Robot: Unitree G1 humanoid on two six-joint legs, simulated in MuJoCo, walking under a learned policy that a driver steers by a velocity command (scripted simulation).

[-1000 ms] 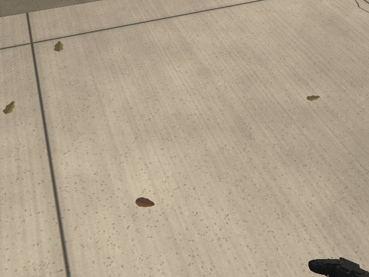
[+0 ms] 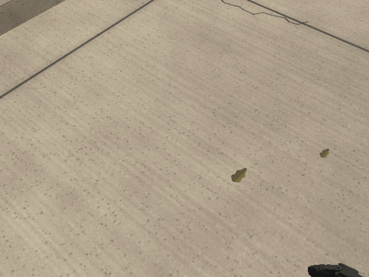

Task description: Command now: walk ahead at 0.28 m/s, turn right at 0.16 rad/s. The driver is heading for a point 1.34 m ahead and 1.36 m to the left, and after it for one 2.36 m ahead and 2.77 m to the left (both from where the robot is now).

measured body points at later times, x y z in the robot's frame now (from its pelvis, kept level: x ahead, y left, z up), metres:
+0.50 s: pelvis +0.09 -0.01 +0.02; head +0.11 +0.00 +0.47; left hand +0.16 +0.29 -0.08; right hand +0.24 -0.27 -0.10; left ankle +0.16 +0.09 -0.71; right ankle +0.14 -0.10 -0.72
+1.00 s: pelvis +0.06 +0.01 +0.01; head +0.07 +0.05 +0.46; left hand -0.10 +0.27 -0.11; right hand +0.38 -0.05 -0.07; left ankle -0.02 +0.06 -0.71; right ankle +0.14 -0.10 -0.68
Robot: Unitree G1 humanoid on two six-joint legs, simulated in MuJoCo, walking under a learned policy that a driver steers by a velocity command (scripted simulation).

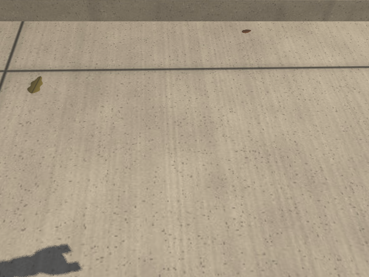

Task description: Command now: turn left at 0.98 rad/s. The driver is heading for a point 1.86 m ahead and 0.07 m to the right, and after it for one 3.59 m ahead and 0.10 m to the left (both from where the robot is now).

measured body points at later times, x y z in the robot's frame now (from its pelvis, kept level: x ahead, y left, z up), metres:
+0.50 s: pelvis +0.02 -0.01 +0.01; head +0.05 -0.03 +0.46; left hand +0.09 +0.28 -0.09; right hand +0.18 -0.25 -0.11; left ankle -0.02 +0.10 -0.69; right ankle +0.05 -0.10 -0.72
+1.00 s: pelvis +0.02 +0.03 +0.02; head +0.06 +0.05 +0.47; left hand +0.22 +0.27 -0.10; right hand +0.05 -0.26 -0.08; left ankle +0.04 +0.12 -0.73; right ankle -0.04 -0.09 -0.66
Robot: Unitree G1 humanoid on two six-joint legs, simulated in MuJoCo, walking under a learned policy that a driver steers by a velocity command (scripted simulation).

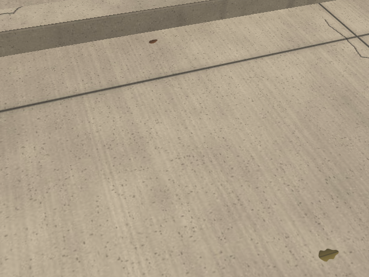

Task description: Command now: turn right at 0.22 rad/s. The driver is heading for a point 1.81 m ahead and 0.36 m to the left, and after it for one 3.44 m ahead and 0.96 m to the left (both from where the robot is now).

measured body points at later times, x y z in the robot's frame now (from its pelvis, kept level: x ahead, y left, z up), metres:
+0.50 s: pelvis +0.02 +0.02 +0.00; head +0.03 +0.04 +0.44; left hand +0.02 +0.33 -0.13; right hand +0.22 -0.23 -0.10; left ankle +0.01 +0.14 -0.71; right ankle -0.03 -0.12 -0.75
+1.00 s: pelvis +0.28 +0.20 -0.04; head +0.31 +0.22 +0.41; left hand +0.38 +0.48 -0.15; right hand +0.31 -0.05 -0.17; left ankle +0.05 +0.16 -0.74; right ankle +0.50 +0.21 -0.70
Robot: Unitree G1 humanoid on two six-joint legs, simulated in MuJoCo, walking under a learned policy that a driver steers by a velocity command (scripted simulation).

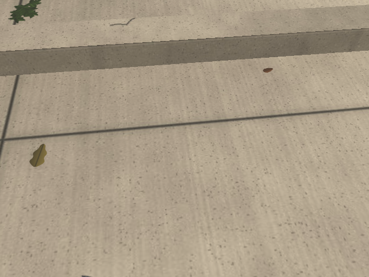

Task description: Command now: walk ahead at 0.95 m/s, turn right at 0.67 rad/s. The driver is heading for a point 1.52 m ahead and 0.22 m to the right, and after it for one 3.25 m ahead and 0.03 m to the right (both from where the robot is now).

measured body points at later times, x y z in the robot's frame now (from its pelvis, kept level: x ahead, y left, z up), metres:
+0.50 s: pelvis +0.47 +0.01 +0.00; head +0.50 +0.00 +0.45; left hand +0.53 +0.31 -0.11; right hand +0.64 -0.27 -0.06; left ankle +0.64 +0.09 -0.72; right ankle +0.21 +0.00 -0.68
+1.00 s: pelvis +0.90 -0.15 +0.01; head +0.93 -0.17 +0.46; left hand +1.19 -0.01 -0.07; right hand +0.76 -0.38 -0.13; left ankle +0.73 +0.05 -0.60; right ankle +0.95 -0.26 -0.71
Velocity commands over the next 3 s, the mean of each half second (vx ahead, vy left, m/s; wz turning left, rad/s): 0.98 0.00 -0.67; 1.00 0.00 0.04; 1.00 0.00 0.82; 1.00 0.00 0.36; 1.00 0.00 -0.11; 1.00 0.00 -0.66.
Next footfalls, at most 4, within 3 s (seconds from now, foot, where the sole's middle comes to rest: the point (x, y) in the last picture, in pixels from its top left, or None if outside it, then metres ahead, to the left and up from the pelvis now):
0.06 right None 0.23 -0.01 -0.75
0.48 left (162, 215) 0.68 0.08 -0.75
0.92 right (247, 148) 0.99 -0.28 -0.75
1.36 left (219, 82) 1.40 -0.20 -0.75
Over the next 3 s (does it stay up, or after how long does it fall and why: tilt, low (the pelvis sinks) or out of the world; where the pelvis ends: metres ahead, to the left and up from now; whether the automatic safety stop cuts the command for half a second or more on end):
stays up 2.79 -0.04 0.17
